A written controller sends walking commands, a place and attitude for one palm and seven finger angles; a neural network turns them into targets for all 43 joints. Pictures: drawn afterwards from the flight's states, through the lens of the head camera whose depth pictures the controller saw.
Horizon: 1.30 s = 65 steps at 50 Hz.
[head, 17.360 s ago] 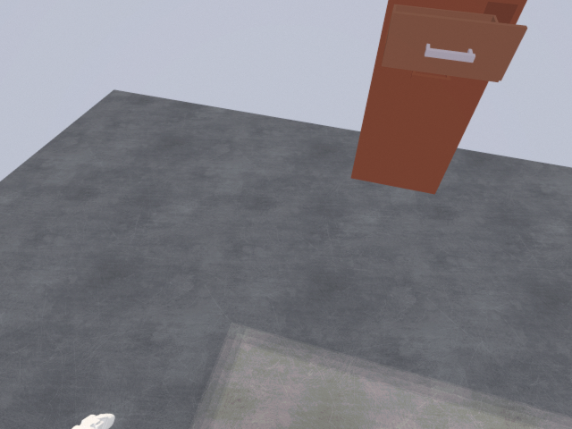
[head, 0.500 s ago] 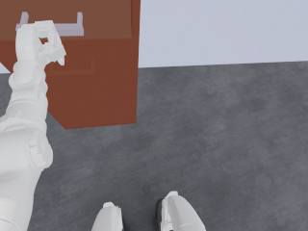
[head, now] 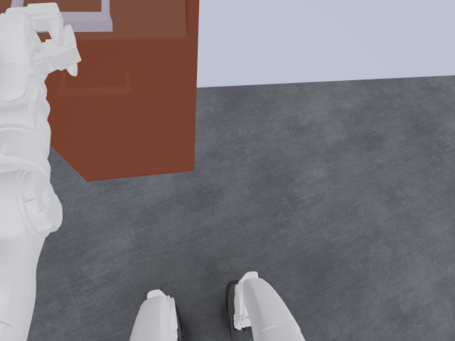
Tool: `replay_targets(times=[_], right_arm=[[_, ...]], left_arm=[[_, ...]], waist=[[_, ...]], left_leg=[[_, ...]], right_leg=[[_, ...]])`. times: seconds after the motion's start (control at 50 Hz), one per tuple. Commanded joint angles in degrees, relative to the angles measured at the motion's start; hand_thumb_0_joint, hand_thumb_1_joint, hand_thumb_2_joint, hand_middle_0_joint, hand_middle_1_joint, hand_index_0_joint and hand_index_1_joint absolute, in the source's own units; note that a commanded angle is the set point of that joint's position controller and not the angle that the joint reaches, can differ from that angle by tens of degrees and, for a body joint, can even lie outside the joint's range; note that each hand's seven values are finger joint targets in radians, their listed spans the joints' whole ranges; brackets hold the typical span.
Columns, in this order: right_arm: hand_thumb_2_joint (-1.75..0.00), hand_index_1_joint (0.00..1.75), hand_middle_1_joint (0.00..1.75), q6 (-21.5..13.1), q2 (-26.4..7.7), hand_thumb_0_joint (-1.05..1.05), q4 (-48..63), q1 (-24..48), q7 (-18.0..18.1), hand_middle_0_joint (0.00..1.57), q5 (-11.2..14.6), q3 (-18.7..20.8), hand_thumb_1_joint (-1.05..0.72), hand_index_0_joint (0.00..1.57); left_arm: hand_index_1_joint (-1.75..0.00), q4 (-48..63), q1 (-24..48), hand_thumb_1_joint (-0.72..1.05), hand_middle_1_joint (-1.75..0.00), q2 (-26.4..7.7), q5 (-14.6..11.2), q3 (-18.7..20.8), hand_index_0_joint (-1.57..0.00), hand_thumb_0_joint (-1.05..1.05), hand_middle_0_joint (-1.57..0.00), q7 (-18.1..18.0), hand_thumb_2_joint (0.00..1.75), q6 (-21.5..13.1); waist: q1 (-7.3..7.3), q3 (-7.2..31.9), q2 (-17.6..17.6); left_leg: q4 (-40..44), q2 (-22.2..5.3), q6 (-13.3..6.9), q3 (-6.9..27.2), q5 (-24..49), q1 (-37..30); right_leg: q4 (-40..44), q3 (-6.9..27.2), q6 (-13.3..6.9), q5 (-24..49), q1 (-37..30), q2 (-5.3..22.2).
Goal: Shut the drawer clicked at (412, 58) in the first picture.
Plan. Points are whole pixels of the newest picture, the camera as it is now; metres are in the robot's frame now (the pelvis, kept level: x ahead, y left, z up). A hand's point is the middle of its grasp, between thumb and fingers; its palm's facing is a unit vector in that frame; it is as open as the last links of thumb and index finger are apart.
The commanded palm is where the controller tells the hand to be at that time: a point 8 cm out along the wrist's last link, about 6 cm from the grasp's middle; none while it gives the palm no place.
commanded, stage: pull the fist back off the drawer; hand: left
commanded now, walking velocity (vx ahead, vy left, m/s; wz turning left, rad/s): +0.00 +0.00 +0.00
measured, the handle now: (62, 11) +0.64 +0.18 +0.10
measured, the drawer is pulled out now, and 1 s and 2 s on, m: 0.00 0.00 0.00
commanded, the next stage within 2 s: draw the hand back to the body in 0.48 s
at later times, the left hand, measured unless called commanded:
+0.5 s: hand (80, 51) +0.56 +0.15 +0.09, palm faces +0.02 -1.00 -0.02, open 3.1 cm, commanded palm +0.54 +0.19 +0.10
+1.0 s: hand (32, 94) +0.45 +0.18 +0.15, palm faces +0.05 -1.00 -0.04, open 3.3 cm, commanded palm +0.41 +0.23 +0.16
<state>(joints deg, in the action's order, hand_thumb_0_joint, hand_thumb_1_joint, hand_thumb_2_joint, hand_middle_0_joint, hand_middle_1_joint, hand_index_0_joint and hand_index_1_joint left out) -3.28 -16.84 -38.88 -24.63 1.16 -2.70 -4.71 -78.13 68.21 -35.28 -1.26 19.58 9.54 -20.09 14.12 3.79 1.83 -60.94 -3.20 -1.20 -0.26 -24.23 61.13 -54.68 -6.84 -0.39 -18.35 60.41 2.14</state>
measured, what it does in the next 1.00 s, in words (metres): rises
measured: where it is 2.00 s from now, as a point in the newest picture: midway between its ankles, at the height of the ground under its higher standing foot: (206, 333)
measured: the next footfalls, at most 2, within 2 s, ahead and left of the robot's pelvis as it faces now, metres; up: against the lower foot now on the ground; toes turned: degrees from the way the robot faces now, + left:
none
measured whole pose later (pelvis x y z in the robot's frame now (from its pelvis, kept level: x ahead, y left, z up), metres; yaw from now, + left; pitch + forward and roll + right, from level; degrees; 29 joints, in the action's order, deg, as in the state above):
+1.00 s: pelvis +0.07 -0.01 +0.06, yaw +0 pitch +10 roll -1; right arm 1.0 -15.0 -33.5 -17.3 1.0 2.2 -0.7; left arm -27.6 16.4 -16.2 -11.9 15.0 10.4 -14.5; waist 2.5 5.4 2.8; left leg -41.6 -2.9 0.0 -2.7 -24.1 27.8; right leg -39.2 -4.6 -0.2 -19.7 29.7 1.0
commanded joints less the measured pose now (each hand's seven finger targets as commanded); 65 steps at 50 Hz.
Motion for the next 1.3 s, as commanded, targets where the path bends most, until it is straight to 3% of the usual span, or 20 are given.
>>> replay_targets(times=[0.0, 0.12, 0.16, 0.22, 0.28, 0.36, 0.52, 0.56, 0.64, 0.66, 0.7, 0.74, 0.88, 1.06, 1.08, 1.1, 1.16, 1.22, 1.26, 1.28], right_arm=[[-0.9, 0.3, 0.3, -0.53, -11.26, 0.0, 1.65, -11.67, 0.11, 0.2, -0.17, 4.44, -0.9, 0.2], [-0.9, 0.3, 0.3, 0.61, -10.83, 0.0, 2.25, -12.05, -0.67, 0.2, -0.55, 4.71, -0.9, 0.2], [-0.9, 0.3, 0.3, 1.1, -10.72, 0.0, 2.92, -11.71, -1.04, 0.2, -0.62, 4.93, -0.9, 0.2], [-0.9, 0.3, 0.3, 1.85, -10.25, 0.0, 3.58, -11.32, -1.35, 0.2, -0.47, 5.05, -0.9, 0.2], [-0.9, 0.3, 0.3, 2.71, -10.18, 0.0, 4.36, -10.67, -1.52, 0.2, -0.18, 5.35, -0.9, 0.2], [-0.9, 0.3, 0.3, 3.69, -9.36, 0.0, 5.3, -9.65, -2.03, 0.2, 0.19, 5.81, -0.9, 0.2], [-0.9, 0.3, 0.3, 5.23, -8.67, 0.0, 5.36, -9.17, -1.67, 0.2, 0.64, 6.39, -0.9, 0.2], [-0.9, 0.3, 0.3, 5.54, -8.2, 0.0, 5.69, -8.89, -1.85, 0.2, 0.67, 6.68, -0.9, 0.2], [-0.9, 0.3, 0.3, 6.12, -7.47, 0.0, 8.76, -6.78, -2.23, 0.2, 1.93, 7.3, -0.9, 0.2], [-0.9, 0.3, 0.3, 6.04, -7.01, 0.0, 9.35, -5.75, -2.26, 0.2, 2.44, 7.47, -0.9, 0.2], [-0.9, 0.3, 0.3, 5.9, -6.8, 0.0, 10.28, -4.29, -2.0, 0.2, 3.23, 7.75, -0.9, 0.2], [-0.9, 0.3, 0.3, 5.36, -6.31, 0.0, 11.08, -2.56, -1.64, 0.2, 3.95, 7.76, -0.9, 0.2], [-0.9, 0.3, 0.3, 2.58, -5.38, 0.0, 11.54, 3.68, -0.38, 0.2, 4.95, 7.28, -0.9, 0.2], [-0.9, 0.3, 0.3, -1.39, -4.75, 0.0, 13.69, 11.91, 1.36, 0.2, 5.54, 5.7, -0.9, 0.2], [-0.9, 0.3, 0.3, -0.92, -4.35, 0.0, 13.95, 15.4, 1.94, 0.2, 5.3, 6.18, -0.9, 0.2], [-0.9, 0.3, 0.3, -1.05, -3.93, 0.0, 14.39, 15.89, 2.43, 0.2, 4.99, 5.99, -0.9, 0.2], [-0.9, 0.3, 0.3, -0.5, -3.64, 0.0, 13.3, 17.79, 3.14, 0.2, 4.82, 5.11, -0.9, 0.2], [-0.9, 0.3, 0.3, -0.6, -3.42, 0.0, 13.11, 19.48, 3.59, 0.2, 4.28, 4.65, -0.9, 0.2], [-0.9, 0.3, 0.3, -0.95, -2.82, 0.0, 13.08, 20.19, 3.69, 0.2, 3.98, 4.31, -0.9, 0.2], [-0.9, 0.3, 0.3, -1.13, -2.71, 0.0, 12.94, 20.43, 3.73, 0.2, 3.77, 4.21, -0.9, 0.2]], left_arm=[[-1.6, 15.82, 36.37, 0.9, -1.6, -9.11, -1.26, 0.93, -1.4, 0.0, -1.4, -2.13, 0.9, -3.17], [-1.6, 16.68, 33.79, 0.9, -1.6, -8.08, -0.82, 1.52, -1.4, 0.0, -1.4, -2.32, 0.9, -3.54], [-1.6, 17.3, 30.47, 0.9, -1.6, -8.47, -0.99, 2.87, -1.4, 0.0, -1.4, -2.23, 0.9, -3.65], [-1.6, 18.42, 27.31, 0.9, -1.6, -6.0, -1.43, 1.65, -1.4, 0.0, -1.4, -1.87, 0.9, -3.95], [-1.6, 20.86, 23.16, 0.9, -1.6, -7.33, -1.74, 3.4, -1.4, 0.0, -1.4, -1.8, 0.9, -4.46], [-1.6, 22.56, 16.67, 0.9, -1.6, -3.23, -2.35, 1.86, -1.4, 0.0, -1.4, -1.89, 0.9, -5.08], [-1.6, 24.39, 13.06, 0.9, -1.6, -4.8, -2.22, 4.13, -1.4, 0.0, -1.4, -2.75, 0.9, -6.37], [-1.6, 26.89, 10.87, 0.9, -1.6, -3.6, -2.4, 3.75, -1.4, 0.0, -1.4, -2.37, 0.9, -7.08], [-1.6, 37.13, -4.63, 0.9, -1.6, -2.1, -5.21, 4.44, -1.4, 0.0, -1.4, -1.01, 0.9, -6.32], [-1.6, 40.12, -7.55, 0.9, -1.6, -0.09, -6.04, 3.02, -1.4, 0.0, -1.4, -0.54, 0.9, -5.49], [-1.6, 44.95, -14.02, 0.9, -1.6, 0.12, -7.63, 3.51, -1.4, 0.0, -1.4, -0.23, 0.9, -3.69], [-1.6, 49.97, -20.31, 0.9, -1.6, 1.95, -9.02, 2.69, -1.4, 0.0, -1.4, -0.13, 0.9, -2.14], [-1.6, 62.09, -32.19, 0.9, -1.6, 8.67, -11.4, -2.36, -1.4, 0.0, -1.4, 0.28, 0.9, 1.31], [-1.6, 73.08, -40.24, 0.9, -1.6, 9.59, -13.52, -3.51, -1.4, 0.0, -1.4, 3.61, 0.9, 5.8], [-1.6, 78.39, -43.43, 0.9, -1.6, 5.31, -6.68, -5.74, -1.4, 0.0, -1.4, -3.13, 0.9, 7.04], [-1.6, 79.34, -47.08, 0.9, -1.6, 8.22, -5.97, -6.16, -1.4, 0.0, -1.4, -6.73, 0.9, 8.51], [-1.6, 81.12, -52.61, 0.9, -1.6, 9.41, -4.21, -7.06, -1.4, 0.0, -1.4, -11.55, 0.9, 11.69], [-1.6, 87.04, -54.23, 0.9, -1.6, 8.09, -3.08, -6.08, -1.4, 0.0, -1.4, -13.64, 0.9, 12.51], [-1.6, 89.9, -55.68, 0.9, -1.6, 9.75, -2.59, -7.32, -1.4, 0.0, -1.4, -14.33, 0.9, 12.85], [-1.6, 90.68, -56.7, 0.9, -1.6, 9.99, -2.44, -7.46, -1.4, 0.0, -1.4, -14.64, 0.9, 13.08]], waist=[[5.37, 27.48, 9.99], [4.18, 28.44, 9.48], [2.58, 30.31, 10.7], [1.97, 29.36, 9.64], [0.07, 30.4, 8.76], [-1.36, 28.99, 7.82], [-2.26, 28.09, 5.18], [-3.31, 31.25, 6.88], [-7.69, 36.53, 6.55], [-7.96, 35.81, 7.02], [-9.09, 33.28, 2.66], [-9.84, 30.66, 3.11], [-9.82, 20.56, 1.53], [-12.12, 15.72, 2.38], [-14.86, 14.24, 0.46], [-13.88, 11.68, -0.84], [-14.59, 7.16, -1.83], [-15.03, 6.63, -1.66], [-14.99, 5.74, 1.53], [-14.99, 4.73, 0.67]], left_leg=[[9.89, 1.38, -0.54, 5.55, 0.14, -21.47], [9.49, 1.48, -0.43, 5.79, 3.78, -23.75], [9.48, 1.57, -0.19, 5.31, 6.02, -25.03], [9.97, 1.49, -0.16, 5.22, 7.48, -26.09], [10.43, 1.46, -0.03, 4.63, 9.95, -26.8], [11.11, 1.56, 0.09, 3.54, 12.85, -28.12], [10.85, 2.03, -0.3, 1.77, 18.93, -27.13], [10.72, 2.04, 0.09, 1.8, 23.47, -29.98], [12.82, 1.68, 0.42, 1.08, 33.66, -35.52], [13.61, 1.58, 0.39, 0.66, 34.48, -36.42], [15.66, 1.46, -0.09, -0.19, 33.5, -34.62], [17.4, 1.44, -0.29, -1.12, 34.59, -35.23], [22.37, 1.72, -0.17, -1.68, 29.92, -39.33], [26.78, 2.62, 0.11, -0.56, 24.68, -44.26], [29.43, 3.02, -0.32, -1.38, 23.61, -46.76], [31.02, 2.79, -0.27, -1.41, 21.95, -47.13], [34.56, 2.67, -0.36, -1.51, 20.66, -48.74], [37.2, 2.74, -0.46, -1.34, 21.13, -51.9], [38.6, 2.83, -0.34, -1.63, 21.59, -54.28], [39.29, 2.78, -0.35, -1.51, 21.56, -54.74]], right_leg=[[7.7, 4.33, -0.18, -3.88, -9.03, -3.46], [7.1, 3.82, -0.5, -1.76, -9.49, -3.65], [7.2, 3.85, -0.62, -0.51, -11.09, -3.65], [7.28, 3.6, -0.75, 0.49, -12.08, -3.92], [7.45, 3.72, -0.78, 2.25, -15.05, -3.98], [8.02, 3.64, -0.76, 4.85, -17.22, -4.16], [7.76, 4.72, -0.52, 13.32, -22.91, -4.1], [7.17, 4.63, -0.6, 16.75, -24.26, -4.03], [8.18, 4.62, -0.71, 25.13, -32.57, -4.14], [9.03, 4.69, -0.62, 26.45, -33.98, -4.11], [10.6, 4.69, -0.53, 28.68, -38.85, -3.96], [11.94, 4.82, -0.5, 31.18, -41.44, -3.6], [16.48, 3.87, -0.2, 28.74, -43.84, -3.11], [19.54, 3.2, -0.78, 24.47, -47.23, -2.25], [23.24, 4.75, -1.02, 20.87, -48.95, -0.99], [24.62, 4.41, -0.84, 19.63, -48.75, -0.89], [27.77, 4.47, -0.78, 18.31, -51.61, -1.04], [30.5, 4.49, -0.81, 17.55, -54.15, -1.33], [31.84, 4.53, -0.8, 17.51, -55.08, -1.24], [32.43, 4.29, -0.73, 17.25, -55.37, -1.32]])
